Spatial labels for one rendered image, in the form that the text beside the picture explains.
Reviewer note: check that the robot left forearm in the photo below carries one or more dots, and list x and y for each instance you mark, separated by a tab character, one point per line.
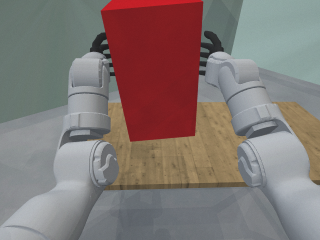
88	94

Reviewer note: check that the left robot hand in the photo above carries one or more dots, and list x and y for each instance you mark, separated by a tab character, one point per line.
98	47

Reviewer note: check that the robot right upper arm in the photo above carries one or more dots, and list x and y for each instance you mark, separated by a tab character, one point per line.
277	164

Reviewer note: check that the right robot hand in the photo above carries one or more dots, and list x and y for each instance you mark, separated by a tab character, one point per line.
215	47

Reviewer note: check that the table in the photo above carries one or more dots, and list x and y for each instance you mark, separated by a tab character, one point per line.
207	160

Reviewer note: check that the robot left upper arm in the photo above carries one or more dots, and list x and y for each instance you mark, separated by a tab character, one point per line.
82	171

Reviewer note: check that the carton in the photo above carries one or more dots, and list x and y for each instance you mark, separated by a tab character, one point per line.
155	51

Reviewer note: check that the robot right forearm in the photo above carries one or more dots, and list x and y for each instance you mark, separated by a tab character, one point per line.
253	113

